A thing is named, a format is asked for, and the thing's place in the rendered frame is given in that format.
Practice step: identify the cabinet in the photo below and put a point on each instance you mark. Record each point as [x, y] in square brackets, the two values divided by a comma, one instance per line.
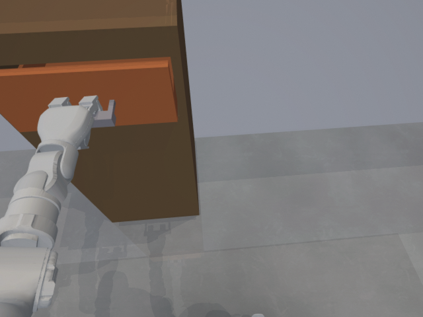
[129, 172]

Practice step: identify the drawer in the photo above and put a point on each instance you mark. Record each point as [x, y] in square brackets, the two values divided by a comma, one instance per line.
[143, 89]

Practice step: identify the robot left forearm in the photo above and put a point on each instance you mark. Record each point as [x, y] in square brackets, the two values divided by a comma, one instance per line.
[32, 214]

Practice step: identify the left robot upper arm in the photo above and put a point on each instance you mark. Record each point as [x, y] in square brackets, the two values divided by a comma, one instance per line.
[27, 279]

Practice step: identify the robot left hand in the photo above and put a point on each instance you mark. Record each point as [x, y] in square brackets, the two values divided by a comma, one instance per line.
[72, 124]

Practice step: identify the handle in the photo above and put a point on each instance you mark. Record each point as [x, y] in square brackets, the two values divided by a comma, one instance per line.
[105, 118]

